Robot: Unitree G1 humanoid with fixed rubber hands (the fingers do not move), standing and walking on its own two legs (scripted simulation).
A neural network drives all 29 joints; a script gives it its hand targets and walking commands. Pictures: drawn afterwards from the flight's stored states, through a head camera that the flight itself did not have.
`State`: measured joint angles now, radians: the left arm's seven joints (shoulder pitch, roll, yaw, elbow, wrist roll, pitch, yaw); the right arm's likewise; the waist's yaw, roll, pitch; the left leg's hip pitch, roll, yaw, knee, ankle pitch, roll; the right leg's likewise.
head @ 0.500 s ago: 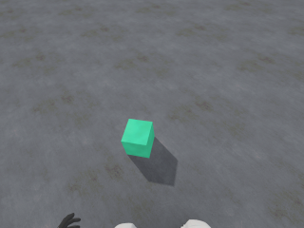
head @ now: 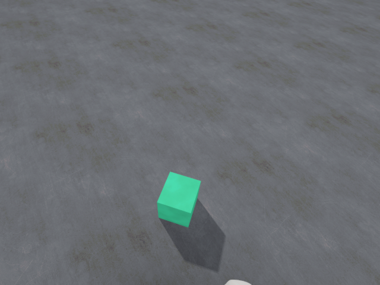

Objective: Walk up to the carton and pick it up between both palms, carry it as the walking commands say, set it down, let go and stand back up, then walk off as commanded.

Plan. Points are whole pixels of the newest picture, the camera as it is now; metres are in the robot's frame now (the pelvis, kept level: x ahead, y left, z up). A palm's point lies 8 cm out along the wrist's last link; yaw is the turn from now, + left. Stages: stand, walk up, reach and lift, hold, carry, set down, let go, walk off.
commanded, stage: walk up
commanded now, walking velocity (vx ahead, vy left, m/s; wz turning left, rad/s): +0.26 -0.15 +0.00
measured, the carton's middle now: (179, 199) +0.60 +0.03 -0.68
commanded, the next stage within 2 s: none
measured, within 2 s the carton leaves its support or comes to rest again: neither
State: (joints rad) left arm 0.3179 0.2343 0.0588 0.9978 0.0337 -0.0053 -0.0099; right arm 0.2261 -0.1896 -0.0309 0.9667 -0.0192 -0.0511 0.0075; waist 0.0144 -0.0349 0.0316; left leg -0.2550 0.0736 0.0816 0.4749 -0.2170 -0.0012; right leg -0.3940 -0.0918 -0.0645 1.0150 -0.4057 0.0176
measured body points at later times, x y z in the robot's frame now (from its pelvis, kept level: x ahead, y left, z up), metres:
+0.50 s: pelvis +0.06 -0.04 +0.00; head +0.07 -0.06 +0.45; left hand +0.15 +0.20 -0.14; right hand +0.06 -0.27 -0.17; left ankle +0.05 +0.09 -0.73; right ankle +0.11 -0.14 -0.74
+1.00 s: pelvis +0.03 +0.04 +0.00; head +0.03 +0.06 +0.45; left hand +0.05 +0.28 -0.16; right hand +0.08 -0.19 -0.14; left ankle +0.04 +0.12 -0.74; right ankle +0.00 -0.10 -0.72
